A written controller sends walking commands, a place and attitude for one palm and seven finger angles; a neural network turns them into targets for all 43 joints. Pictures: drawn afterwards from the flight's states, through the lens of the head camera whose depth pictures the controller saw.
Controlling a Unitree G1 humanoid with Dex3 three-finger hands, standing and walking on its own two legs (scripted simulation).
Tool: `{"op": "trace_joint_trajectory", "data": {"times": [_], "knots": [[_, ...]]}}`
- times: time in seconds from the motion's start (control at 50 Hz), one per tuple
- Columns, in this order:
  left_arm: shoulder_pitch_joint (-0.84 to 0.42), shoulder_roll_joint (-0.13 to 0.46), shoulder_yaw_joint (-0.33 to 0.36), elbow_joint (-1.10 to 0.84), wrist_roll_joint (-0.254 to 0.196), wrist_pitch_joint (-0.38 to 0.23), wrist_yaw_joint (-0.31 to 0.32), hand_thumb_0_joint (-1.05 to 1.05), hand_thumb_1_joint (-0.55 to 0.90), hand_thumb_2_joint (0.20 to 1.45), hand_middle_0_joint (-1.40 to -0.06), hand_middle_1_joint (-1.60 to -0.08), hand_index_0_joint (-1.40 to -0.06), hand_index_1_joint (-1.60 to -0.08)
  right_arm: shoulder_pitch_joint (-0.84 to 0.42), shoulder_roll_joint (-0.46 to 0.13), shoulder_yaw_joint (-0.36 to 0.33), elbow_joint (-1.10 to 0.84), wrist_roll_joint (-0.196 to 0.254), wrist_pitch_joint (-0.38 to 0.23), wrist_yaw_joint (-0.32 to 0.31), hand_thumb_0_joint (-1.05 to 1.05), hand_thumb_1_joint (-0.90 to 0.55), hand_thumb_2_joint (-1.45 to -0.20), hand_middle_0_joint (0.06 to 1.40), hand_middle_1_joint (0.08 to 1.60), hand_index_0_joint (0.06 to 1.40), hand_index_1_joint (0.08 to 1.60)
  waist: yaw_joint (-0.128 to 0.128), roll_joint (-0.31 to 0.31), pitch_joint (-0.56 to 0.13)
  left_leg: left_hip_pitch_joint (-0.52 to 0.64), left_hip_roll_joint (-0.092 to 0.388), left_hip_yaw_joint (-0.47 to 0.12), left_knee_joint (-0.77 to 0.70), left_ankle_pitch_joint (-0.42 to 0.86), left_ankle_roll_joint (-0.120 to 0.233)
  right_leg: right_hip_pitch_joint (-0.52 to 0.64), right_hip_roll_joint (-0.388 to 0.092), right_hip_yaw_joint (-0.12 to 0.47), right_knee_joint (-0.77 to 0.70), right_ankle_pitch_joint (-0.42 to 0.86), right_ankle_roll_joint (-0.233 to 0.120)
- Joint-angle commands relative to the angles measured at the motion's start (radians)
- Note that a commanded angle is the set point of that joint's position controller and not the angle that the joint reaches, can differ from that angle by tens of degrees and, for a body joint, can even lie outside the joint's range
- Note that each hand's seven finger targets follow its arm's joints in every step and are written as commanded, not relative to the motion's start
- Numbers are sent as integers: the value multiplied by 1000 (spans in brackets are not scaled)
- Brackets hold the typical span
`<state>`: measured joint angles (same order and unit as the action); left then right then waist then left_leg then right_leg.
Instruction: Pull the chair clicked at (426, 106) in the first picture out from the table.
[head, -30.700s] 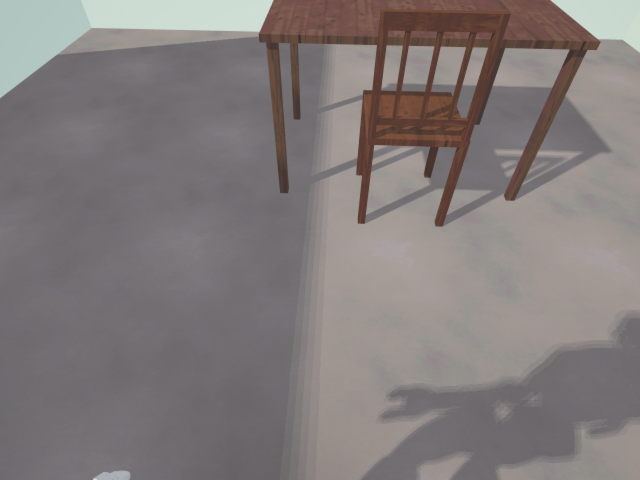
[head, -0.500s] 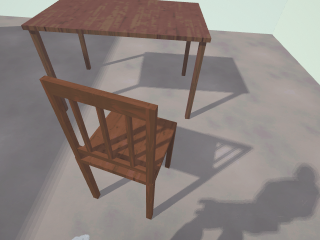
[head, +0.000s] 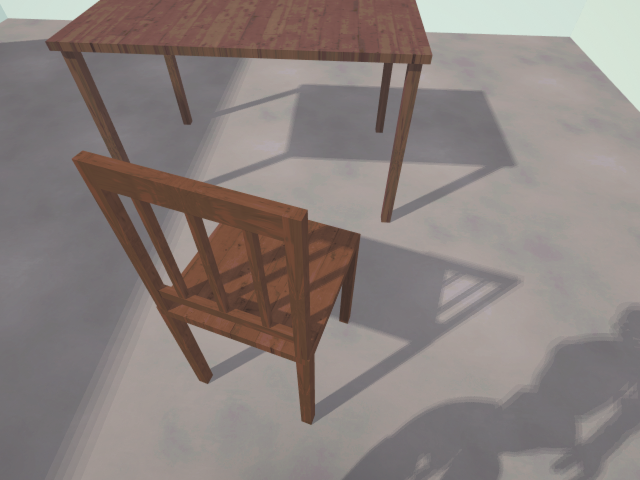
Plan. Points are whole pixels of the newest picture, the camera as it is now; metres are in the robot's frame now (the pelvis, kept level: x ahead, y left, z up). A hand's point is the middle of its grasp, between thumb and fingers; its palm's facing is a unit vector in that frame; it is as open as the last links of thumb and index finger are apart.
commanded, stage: let the arm hang, fingers relaxed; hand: left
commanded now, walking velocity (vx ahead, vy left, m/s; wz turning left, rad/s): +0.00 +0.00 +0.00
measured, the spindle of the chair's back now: (210, 266) +0.47 +0.24 -0.09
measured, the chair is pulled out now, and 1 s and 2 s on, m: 0.62 0.62 0.62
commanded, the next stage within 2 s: look to check the result in 0.36 s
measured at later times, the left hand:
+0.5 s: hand out of the picture +0.01 +0.16 -0.17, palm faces +0.04 -0.98 -0.18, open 7.4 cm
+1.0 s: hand out of the picture +0.01 +0.15 -0.17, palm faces +0.03 -0.99 -0.17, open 7.4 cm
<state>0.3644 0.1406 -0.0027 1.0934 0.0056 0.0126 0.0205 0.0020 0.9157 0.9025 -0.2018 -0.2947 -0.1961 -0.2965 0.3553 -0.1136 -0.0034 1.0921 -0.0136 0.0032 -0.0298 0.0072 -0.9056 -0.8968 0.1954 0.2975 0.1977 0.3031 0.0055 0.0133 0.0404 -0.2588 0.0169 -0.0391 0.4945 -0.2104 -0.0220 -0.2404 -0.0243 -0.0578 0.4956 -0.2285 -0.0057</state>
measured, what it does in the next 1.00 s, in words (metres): stands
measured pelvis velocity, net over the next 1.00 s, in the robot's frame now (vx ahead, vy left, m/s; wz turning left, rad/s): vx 0.01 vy -0.01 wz -0.01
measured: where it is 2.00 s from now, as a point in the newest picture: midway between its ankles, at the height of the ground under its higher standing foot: outside the picture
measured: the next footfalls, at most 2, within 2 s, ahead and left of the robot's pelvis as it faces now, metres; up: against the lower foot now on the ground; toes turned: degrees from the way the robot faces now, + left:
none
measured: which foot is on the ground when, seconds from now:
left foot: down 0.00-1.00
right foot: down 0.00-1.00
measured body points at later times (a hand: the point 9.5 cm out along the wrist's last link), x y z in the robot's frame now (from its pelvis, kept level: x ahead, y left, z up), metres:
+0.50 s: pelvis +0.00 -0.01 +0.00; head +0.02 -0.01 +0.45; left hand +0.01 +0.21 -0.16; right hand -0.03 -0.22 -0.16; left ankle +0.04 +0.14 -0.74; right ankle +0.03 -0.12 -0.74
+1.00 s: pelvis +0.01 -0.01 +0.00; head +0.02 -0.01 +0.45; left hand +0.00 +0.20 -0.16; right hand -0.01 -0.21 -0.16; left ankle +0.04 +0.14 -0.74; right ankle +0.03 -0.12 -0.74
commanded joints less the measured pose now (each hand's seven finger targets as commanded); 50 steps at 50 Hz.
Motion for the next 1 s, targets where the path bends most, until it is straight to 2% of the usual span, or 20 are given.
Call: {"op": "trace_joint_trajectory", "data": {"times": [0.0,0.06,0.1,0.16,0.24,0.26,0.3,0.36,0.38,0.46,0.54,0.58,0.64,0.68,0.7,0.74,0.78,0.88,0.96,0.98], "knots": [[58,103,19,-36,6,-15,12,0,900,900,-200,-300,-200,-300,86,-86,-20,-22,-5,-13,-2,0,-900,-900,200,300,200,300,-4,-14,78,-49,38,-48,-120,-57,67,-40,-66,91,-139,-99,-60],[40,96,23,-45,6,-17,13,0,900,900,-200,-300,-200,-300,80,-80,-19,-23,-6,-15,-1,0,-900,-900,200,300,200,300,-6,-19,64,-37,36,-41,-110,-37,62,-34,-69,92,-137,-89,-59],[28,95,23,-45,6,-15,14,0,900,900,-200,-300,-200,-300,73,-75,-22,-19,-7,-11,-2,0,-900,-900,200,300,200,300,-5,12,107,-57,36,-41,-119,-51,61,-51,-65,95,-146,-105,-60],[23,98,28,-52,6,-18,12,0,900,900,-200,-300,-200,-300,80,-74,-21,-21,-7,-14,-1,0,-900,-900,200,300,200,300,-5,-11,65,-41,35,-37,-110,-30,60,-24,-68,99,-142,-81,-59],[6,96,29,-62,5,-18,12,0,900,900,-200,-300,-200,-300,80,-79,-22,-21,-7,-14,-2,0,-900,-900,200,300,200,300,-9,-33,59,-27,37,-34,-103,-8,59,-21,-72,99,-149,-72,-60],[3,98,30,-64,6,-18,12,0,900,900,-200,-300,-200,-300,81,-77,-23,-20,-7,-15,-2,0,-900,-900,200,300,200,300,-11,-33,60,-25,37,-34,-103,-9,58,-24,-73,96,-150,-78,-60],[2,98,29,-65,5,-14,12,0,900,900,-200,-300,-200,-300,72,-80,-23,-21,-9,-13,-3,0,-900,-900,200,300,200,300,-8,17,81,-34,44,-45,-121,-28,59,-36,-64,96,-149,-88,-60],[4,100,30,-65,4,-17,11,0,900,900,-200,-300,-200,-300,75,-85,-22,-21,-8,-16,-3,0,-900,-900,200,300,200,300,-8,-4,44,-21,42,-40,-114,-16,57,-13,-67,97,-144,-73,-60],[5,99,29,-62,5,-16,12,0,900,900,-200,-300,-200,-300,71,-85,-24,-21,-6,-14,-4,0,-900,-900,200,300,200,300,-7,-11,60,-18,43,-43,-118,-14,58,-24,-63,95,-150,-71,-61],[6,98,29,-60,4,-18,11,0,900,900,-200,-300,-200,-300,74,-87,-20,-16,-6,-19,-3,0,-900,-900,200,300,200,300,-9,0,31,-1,46,-39,-114,8,57,-10,-68,99,-144,-52,-60],[5,98,27,-54,3,-19,11,0,900,900,-200,-300,-200,-300,70,-90,-19,-13,-5,-18,-5,0,-900,-900,200,300,200,300,-10,-6,42,-4,47,-34,-113,5,54,-12,-69,101,-152,-58,-59],[4,93,25,-51,4,-16,12,0,900,900,-200,-300,-200,-300,69,-87,-20,-12,-5,-16,-6,0,-900,-900,200,300,200,300,-11,8,75,-5,50,-38,-124,-5,55,-38,-63,97,-153,-68,-61],[12,92,26,-48,4,-19,11,0,900,900,-200,-300,-200,-300,66,-90,-18,-10,-4,-21,-5,0,-900,-900,200,300,200,300,-8,-2,39,3,51,-36,-120,17,56,-7,-67,99,-145,-34,-57],[11,88,25,-46,4,-18,13,0,900,900,-200,-300,-200,-300,63,-88,-20,-11,-4,-16,-6,0,-900,-900,200,300,200,300,-11,-17,70,0,51,-36,-123,-5,56,-31,-64,97,-158,-63,-59],[8,89,24,-47,4,-18,13,0,900,900,-200,-300,-200,-300,65,-88,-19,-10,-5,-16,-6,0,-900,-900,200,300,200,300,-12,6,73,-3,52,-36,-126,-8,56,-32,-64,103,-156,-66,-59],[13,87,26,-48,3,-20,12,0,900,900,-200,-300,-200,-300,69,-85,-18,-9,-5,-20,-6,0,-900,-900,200,300,200,300,-12,15,41,10,54,-38,-127,10,57,-13,-63,100,-144,-38,-58],[17,85,25,-46,4,-20,13,0,900,900,-200,-300,-200,-300,64,-87,-19,-11,-3,-20,-8,0,-900,-900,200,300,200,300,-9,-9,43,11,57,-40,-128,23,59,-7,-59,94,-144,-20,-56],[11,88,26,-49,5,-19,13,0,900,900,-200,-300,-200,-300,65,-81,-20,-10,-4,-14,-6,0,-900,-900,200,300,200,300,-13,-19,82,-1,47,-30,-125,-25,54,-41,-64,103,-167,-85,-58],[16,85,27,-53,4,-21,13,0,900,900,-200,-300,-200,-300,72,-81,-19,-9,-5,-19,-5,0,-900,-900,200,300,200,300,-13,-16,40,15,50,-29,-121,7,56,-17,-65,105,-151,-48,-57],[18,83,26,-51,4,-21,14,0,900,900,-200,-300,-200,-300,68,-80,-20,-10,-3,-19,-7,0,-900,-900,200,300,200,300,-11,0,52,14,53,-34,-127,15,57,-20,-60,102,-151,-35,-57]]}}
